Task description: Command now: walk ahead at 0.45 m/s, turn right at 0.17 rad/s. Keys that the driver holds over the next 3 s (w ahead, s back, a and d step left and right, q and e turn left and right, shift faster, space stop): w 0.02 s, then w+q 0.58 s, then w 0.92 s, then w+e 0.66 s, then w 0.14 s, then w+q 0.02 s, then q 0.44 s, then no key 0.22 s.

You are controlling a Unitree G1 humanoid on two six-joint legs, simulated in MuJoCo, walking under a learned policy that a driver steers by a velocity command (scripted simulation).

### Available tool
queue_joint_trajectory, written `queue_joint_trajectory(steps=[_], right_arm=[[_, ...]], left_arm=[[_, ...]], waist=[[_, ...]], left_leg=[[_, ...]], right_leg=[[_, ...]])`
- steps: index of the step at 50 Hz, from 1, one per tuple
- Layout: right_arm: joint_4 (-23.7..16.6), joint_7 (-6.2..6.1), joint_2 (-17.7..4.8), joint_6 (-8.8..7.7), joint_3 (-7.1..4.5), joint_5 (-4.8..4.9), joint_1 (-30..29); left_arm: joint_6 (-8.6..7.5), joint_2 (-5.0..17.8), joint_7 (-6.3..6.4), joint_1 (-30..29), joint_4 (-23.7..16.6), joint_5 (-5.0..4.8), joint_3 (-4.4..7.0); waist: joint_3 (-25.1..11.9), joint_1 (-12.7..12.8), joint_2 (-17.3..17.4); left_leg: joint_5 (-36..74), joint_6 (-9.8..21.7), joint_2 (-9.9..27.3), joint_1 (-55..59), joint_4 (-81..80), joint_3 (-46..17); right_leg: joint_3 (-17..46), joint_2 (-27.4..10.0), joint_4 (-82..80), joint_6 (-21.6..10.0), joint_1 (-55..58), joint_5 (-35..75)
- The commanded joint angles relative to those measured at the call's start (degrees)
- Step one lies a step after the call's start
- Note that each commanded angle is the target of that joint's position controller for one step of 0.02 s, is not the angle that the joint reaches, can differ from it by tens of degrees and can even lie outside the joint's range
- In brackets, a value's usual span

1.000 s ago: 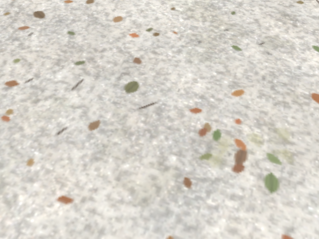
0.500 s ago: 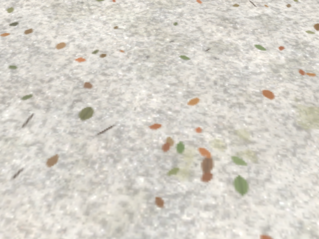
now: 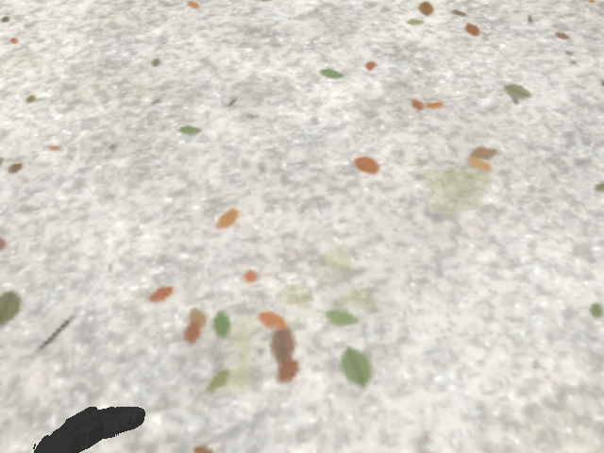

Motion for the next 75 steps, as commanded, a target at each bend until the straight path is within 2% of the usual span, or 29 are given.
queue_joint_trajectory(steps=[1, 2, 4, 7, 10, 17, 22, 24, 25, 26, 27, 28, 29, 30, 32, 39, 44, 47, 49, 50, 51, 52, 53, 55, 60, 66, 71, 73, 75], right_arm=[[-7.7, 0.47, -7.3, -3.53, -0.70, 1.20, -6.3], [-8.4, 0.70, -8.2, -3.83, -0.92, 2.00, -8.4], [-7.0, 0.31, -6.9, -3.18, -1.07, 0.53, -7.8], [-5.3, 0.50, -4.1, -0.94, -0.68, 0.72, -4.6], [-6.7, 0.15, -3.5, -0.37, -0.63, 0.65, -8.5], [-11.7, 2.60, -1.0, -1.16, 1.17, 0.06, -21.2], [-15.5, 4.44, -3.5, -0.80, 0.27, 0.16, -21.9], [-13.7, 4.03, -7.8, -0.34, -2.03, 0.34, -10.5], [-11.9, 3.01, -11.6, 0.06, -3.83, 0.34, -1.2], [-11.5, 2.24, -17.5, 0.02, -4.99, 0.55, 0.6], [-12.9, 2.21, -14.2, -0.55, -3.82, 0.21, 1.4], [-12.8, 2.07, -11.0, -0.97, -2.96, -0.41, -0.6], [-13.4, 2.00, -9.1, -1.29, -2.44, -0.20, -4.3], [-14.1, 2.00, -7.5, -1.37, -1.91, -0.07, -8.2], [-15.6, 1.52, -5.3, -1.37, -0.96, -1.12, -12.0], [-12.9, 0.13, -8.0, -1.64, -1.23, -0.47, -8.1], [-10.3, 0.34, -8.6, -1.19, -1.25, -0.05, -3.6], [-9.5, -0.02, -9.2, -0.46, -1.55, -0.19, -3.4], [-9.9, -0.11, -8.2, -0.04, -1.11, -0.48, -5.1], [-11.3, -0.21, -5.7, 0.04, 0.05, -1.42, -5.0], [-11.6, 0.03, -0.6, -0.98, 1.50, -0.45, 3.9], [-10.9, 0.23, -5.1, -1.61, 0.95, 0.29, 1.5], [-12.3, 0.41, -8.3, -1.95, 0.04, 1.09, -4.8], [-14.0, 0.34, -7.3, -2.33, 0.14, -0.37, -10.8], [-13.8, 0.32, -3.6, -1.05, 0.67, -0.90, -9.5], [-16.1, 1.00, -1.6, -1.84, 1.64, -0.71, -20.2], [-18.6, 2.41, -2.4, -2.61, 1.50, -0.07, -26.9], [-18.7, 2.86, -3.4, -2.85, 1.13, -0.17, -26.1], [-16.4, 2.63, -6.0, -2.95, -0.31, -0.55, -17.5]], left_arm=[[-0.64, 12.7, 0.90, 20.6, 2.3, 0.30, 3.77], [-1.01, 10.1, 0.77, 17.1, 2.3, 0.33, 2.95], [-1.77, 6.2, 0.35, 11.0, 2.0, 0.77, 1.88], [-3.51, 5.7, 0.46, 9.5, 3.2, 1.54, 2.06], [-4.28, 6.3, 1.15, 11.5, 4.9, 2.26, 2.27], [-3.59, 8.7, 2.69, 16.1, 7.8, 1.12, 2.57], [-0.79, 11.6, 3.77, 16.6, 8.0, 0.53, 3.37], [0.19, 12.9, 4.37, 15.5, 7.4, 0.50, 3.50], [-0.12, 12.5, 4.62, 14.8, 6.5, 0.54, 3.08], [-1.74, 3.4, 3.26, 21.2, 3.8, 2.46, 0.22], [-4.43, 5.9, 2.19, 17.4, 3.1, 0.85, 0.11], [-5.98, 9.2, 1.44, 11.2, 1.2, -1.40, 1.02], [-6.67, 8.7, 1.47, 9.5, 0.3, -1.36, 0.62], [-6.68, 8.5, 1.85, 8.9, 0.6, 0.08, 0.85], [-5.13, 8.9, 1.88, 11.7, 1.3, 1.15, 1.43], [-3.43, 4.5, 1.89, 3.4, -1.0, 1.51, -0.35], [-4.25, 6.0, 0.73, -3.0, -3.2, 0.49, 0.06], [-4.70, 7.4, 0.17, -0.7, -3.2, 0.57, 0.72], [-4.94, 10.2, 0.51, 10.1, -0.3, 0.87, 2.34], [-4.93, 13.5, 0.86, 19.8, 0.9, 1.61, 3.15], [-4.38, 17.7, 0.50, 24.1, 3.0, 1.64, 4.36], [-4.20, 12.2, 0.21, 25.0, 3.1, 0.21, 2.98], [-3.99, 9.6, 0.46, 21.1, 2.5, 0.27, 2.10], [-3.48, 7.9, 0.61, 15.2, 1.8, 1.35, 1.26], [-4.18, 8.2, 0.83, 14.5, 3.1, 0.83, 1.18], [-3.07, 10.3, 1.59, 18.0, 5.7, 0.17, 1.64], [-1.69, 11.2, 1.85, 22.1, 8.5, -0.23, 1.88], [-1.09, 11.9, 2.17, 21.7, 9.0, -0.31, 2.19], [-0.57, 12.5, 2.47, 19.7, 8.9, -0.34, 2.25]], waist=[[-16.2, 11.8, -7.3], [-9.5, 10.0, -7.5], [-3.8, 6.1, -5.3], [-2.3, 3.1, -5.1], [0.4, 3.8, -3.5], [4.1, 8.3, -0.9], [-0.3, 5.8, -3.9], [-7.4, -0.9, -4.9], [-12.3, -5.9, -1.5], [-18.2, 0.0, 13.9], [-26.3, -2.2, 10.2], [-18.6, -3.6, 6.6], [-12.5, -1.1, 1.4], [-7.7, 1.6, -1.7], [-5.5, 4.9, 0.4], [-2.1, 1.7, 3.6], [-0.5, -1.1, 4.7], [-0.7, 1.1, 6.1], [-7.3, 7.1, 5.3], [-16.2, 10.8, 0.4], [-23.1, 7.5, -16.7], [-21.6, 9.8, -13.2], [-12.8, 10.4, -7.8], [-4.8, 7.9, -1.8], [-3.2, 4.5, -4.0], [-0.9, 8.1, -3.0], [0.9, 9.7, -3.5], [0.2, 8.2, -4.1], [-5.1, 2.8, -4.2]], left_leg=[[-4.0, 2.2, -3.1, -41.7, 36.6, -11.5], [1.6, 3.3, -0.4, -42.6, 35.4, -10.6], [10.7, 3.2, 3.0, -37.1, 29.9, -10.9], [16.8, 2.2, 3.1, -32.8, 28.3, -12.2], [23.7, 1.2, 1.3, -37.0, 21.3, -14.9], [35.0, 3.2, -1.1, -37.3, 0.1, -8.9], [22.0, 7.2, -6.3, -32.6, -2.3, -2.3], [19.2, 10.5, -10.5, -16.3, -3.5, -0.9], [21.5, 13.3, -8.2, 0.8, -7.1, -7.4], [15.8, 24.3, 7.6, 23.9, -8.5, -37.8], [10.1, 28.8, 12.9, 29.8, -18.4, -57.4], [12.0, 24.8, 11.1, 25.2, -20.2, -48.6], [16.2, 22.3, 8.6, 16.3, -20.3, -41.1], [22.5, 20.7, 6.1, 7.3, -21.1, -35.6], [30.4, 19.9, 3.9, -2.5, -23.7, -29.5], [32.1, 15.2, -1.7, -12.0, -26.3, -16.0], [26.4, 14.1, 3.0, -3.3, -23.3, -20.3], [33.1, 12.6, 5.8, 2.7, -19.1, -22.6], [47.5, 10.1, 1.7, 1.4, -6.4, -19.1], [37.6, 7.9, -2.0, -7.3, 9.4, -16.2], [3.0, 3.4, -11.6, -29.6, 29.9, -12.2], [-4.8, 3.4, -10.0, -38.0, 36.3, -17.5], [-0.1, 3.7, -7.1, -41.6, 38.0, -16.6], [7.8, 3.5, -2.6, -39.4, 32.2, -13.4], [12.9, 1.3, 0.2, -34.4, 21.1, -11.5], [30.5, 0.4, -1.2, -32.4, 0.4, -9.0], [29.3, 2.3, -2.9, -32.8, -6.8, -8.8], [25.3, 3.9, -3.7, -30.6, -8.6, -8.5], [24.5, 6.3, -6.5, -17.3, -11.3, -5.8]], right_leg=[[39.3, -21.4, -16.9, -14.0, 43.6, -12.4], [29.6, -19.3, -17.7, -11.6, 35.9, -9.4], [18.5, -14.4, -21.2, -8.8, 23.4, -1.8], [9.9, -12.6, -24.9, -8.0, 17.0, 8.7], [4.2, -12.2, -26.1, -7.5, 16.9, 14.2], [-4.2, -13.4, -27.2, -5.0, 24.5, 18.7], [-7.6, -15.6, -13.9, -3.1, 34.5, 50.6], [-8.7, -14.2, 3.4, -1.4, 30.9, 59.4], [-8.9, -11.7, 18.8, 0.7, 19.5, 47.0], [-6.1, -0.3, 41.6, 4.8, -7.9, -8.8], [7.6, 4.3, 50.8, 4.6, -16.7, -23.9], [10.2, 0.4, 49.8, 2.9, -21.7, -19.2], [9.7, -2.4, 44.1, 2.0, -20.6, -14.5], [8.8, -4.2, 38.3, 2.5, -17.6, -12.4], [8.1, -6.4, 33.6, 3.8, -10.7, -9.4], [3.6, -5.0, 7.1, 7.4, -5.4, 13.3], [4.4, -3.2, -2.3, 5.0, -7.3, 15.0], [4.3, -2.5, -4.5, 2.2, -6.2, 7.7], [2.2, -0.8, -6.5, -0.9, 9.3, 8.1], [11.8, -9.5, -4.5, -4.8, 25.3, 9.7], [38.2, -21.5, -9.5, -14.3, 45.0, -3.0], [46.6, -22.0, -15.4, -14.0, 45.5, -16.1], [38.4, -20.3, -16.4, -11.4, 38.7, -16.8], [27.2, -15.9, -18.5, -9.9, 25.1, -4.8], [16.5, -12.7, -23.6, -10.8, 17.1, 10.6], [8.2, -9.8, -24.9, -8.2, 17.8, 13.3], [9.4, -13.2, -21.8, -7.3, 24.9, 14.3], [9.7, -14.5, -18.9, -6.3, 27.8, 18.9], [7.1, -12.2, -8.8, -4.5, 27.3, 34.0]])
